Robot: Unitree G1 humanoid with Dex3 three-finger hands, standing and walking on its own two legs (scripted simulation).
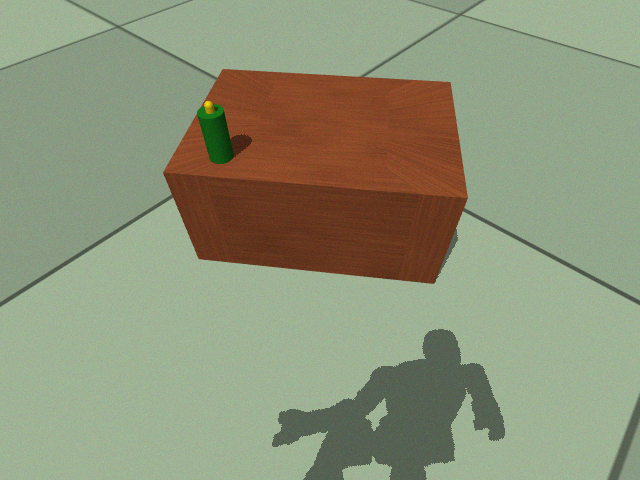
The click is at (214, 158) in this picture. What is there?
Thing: necked bottle
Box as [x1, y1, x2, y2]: [197, 101, 233, 163]
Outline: 206,101 204,105 197,111 198,118 210,159 215,163 223,163 230,160 233,156 223,109 219,105 213,104 210,101
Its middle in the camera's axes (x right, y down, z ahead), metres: -0.31 -0.32 +1.19
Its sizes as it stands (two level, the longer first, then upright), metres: 0.076 0.076 0.196
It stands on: a support 0.45 m high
